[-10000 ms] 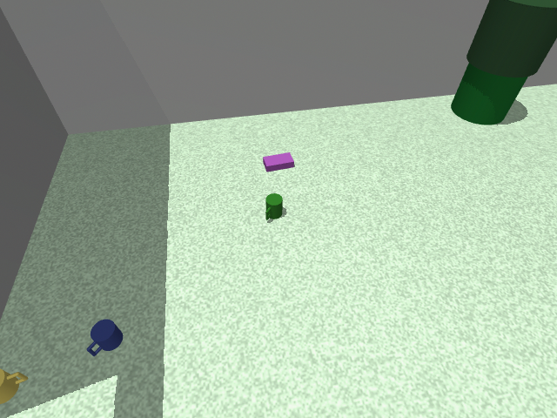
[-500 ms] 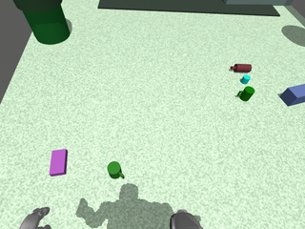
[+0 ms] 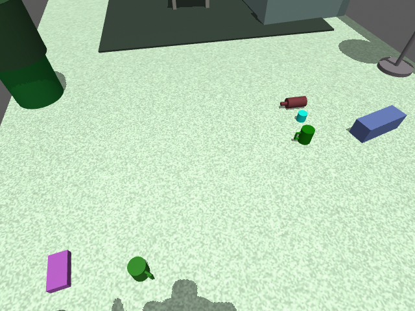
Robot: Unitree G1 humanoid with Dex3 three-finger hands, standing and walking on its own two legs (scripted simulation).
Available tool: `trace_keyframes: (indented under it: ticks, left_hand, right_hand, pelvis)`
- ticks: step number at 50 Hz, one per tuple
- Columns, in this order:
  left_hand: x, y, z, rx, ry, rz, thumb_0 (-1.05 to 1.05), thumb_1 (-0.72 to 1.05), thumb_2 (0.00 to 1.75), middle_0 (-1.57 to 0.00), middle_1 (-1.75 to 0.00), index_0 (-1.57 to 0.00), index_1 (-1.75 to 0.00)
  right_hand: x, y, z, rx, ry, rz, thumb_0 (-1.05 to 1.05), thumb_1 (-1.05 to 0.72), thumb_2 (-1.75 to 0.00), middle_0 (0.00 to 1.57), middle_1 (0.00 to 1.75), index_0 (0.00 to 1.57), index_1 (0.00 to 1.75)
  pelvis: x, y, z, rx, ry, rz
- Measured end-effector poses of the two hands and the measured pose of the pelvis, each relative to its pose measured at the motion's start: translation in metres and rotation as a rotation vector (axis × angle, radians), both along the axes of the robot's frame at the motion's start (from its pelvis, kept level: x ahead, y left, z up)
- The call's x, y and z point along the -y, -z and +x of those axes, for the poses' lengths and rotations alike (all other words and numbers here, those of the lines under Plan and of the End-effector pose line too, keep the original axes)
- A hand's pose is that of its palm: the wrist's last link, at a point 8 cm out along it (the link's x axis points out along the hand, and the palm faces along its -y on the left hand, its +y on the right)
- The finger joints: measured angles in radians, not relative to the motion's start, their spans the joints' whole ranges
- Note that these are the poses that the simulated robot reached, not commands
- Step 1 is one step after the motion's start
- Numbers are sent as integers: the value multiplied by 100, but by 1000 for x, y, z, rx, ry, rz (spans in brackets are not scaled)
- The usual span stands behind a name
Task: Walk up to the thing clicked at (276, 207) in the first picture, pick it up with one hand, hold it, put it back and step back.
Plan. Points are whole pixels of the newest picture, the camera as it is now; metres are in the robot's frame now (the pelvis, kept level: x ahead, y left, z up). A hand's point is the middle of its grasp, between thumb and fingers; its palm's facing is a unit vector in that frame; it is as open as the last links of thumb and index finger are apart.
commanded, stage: walk up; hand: left
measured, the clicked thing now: (142, 271) +0.41 +0.28 -0.71
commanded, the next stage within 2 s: stand in 1.52 s
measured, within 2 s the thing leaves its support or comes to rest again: neither
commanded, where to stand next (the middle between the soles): +0.04 +0.05 m, yaw +2 degrees
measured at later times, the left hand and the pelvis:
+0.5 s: hand out of the picture +0.09 +0.33 -0.17, palm faces +0.05 -0.90 -0.43, open 7.4 cm; pelvis -0.04 +0.04 -0.02, yaw +4 degrees
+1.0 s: hand out of the picture +0.01 +0.31 -0.13, palm faces -0.04 -0.91 -0.41, open 7.4 cm; pelvis -0.03 +0.01 +0.01, yaw +0 degrees
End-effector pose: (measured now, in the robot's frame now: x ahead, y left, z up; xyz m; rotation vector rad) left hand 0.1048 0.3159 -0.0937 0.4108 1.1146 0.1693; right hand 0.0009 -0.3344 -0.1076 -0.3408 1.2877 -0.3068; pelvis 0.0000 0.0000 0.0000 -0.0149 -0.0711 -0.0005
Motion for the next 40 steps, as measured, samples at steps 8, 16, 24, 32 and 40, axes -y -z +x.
trace_keyframes:
  ticks: [8,16,24,32,40]
  left_hand:
    - [35,-18,25,61,-4,1,1,90,90,-21,-30,-21,-30]
    - [15,-11,26,96,-48,25,1,90,90,-21,-30,-21,-30]
    - [-45,26,-18,70,-90,37,1,90,90,-21,-30,-21,-30]
    - [-70,39,-93,-72,-181,-24,1,90,90,-21,-30,-20,-30]
    - [-66,28,-137,-183,-149,-62,1,90,90,-21,-30,-20,-30]
  right_hand:
    - [-16,22,46,18,-40,111,1,-91,-90,21,30,20,30]
    - [-28,26,58,-15,-91,84,0,-91,-90,21,30,20,30]
    - [-46,15,54,10,-163,-10,0,-91,-90,21,30,20,30]
    - [-81,-20,40,65,-191,-37,1,-91,-90,21,30,20,30]
    - [-76,-50,34,204,-156,-45,1,-90,-90,21,30,21,30]
  pelvis:
    - [11,-7,12,-8,-5,20]
    - [-1,1,-1,-21,-32,17]
    - [-37,22,-33,-29,-88,20]
    - [-56,5,-47,-30,-78,-6]
    - [-52,-12,-39,-14,-24,-4]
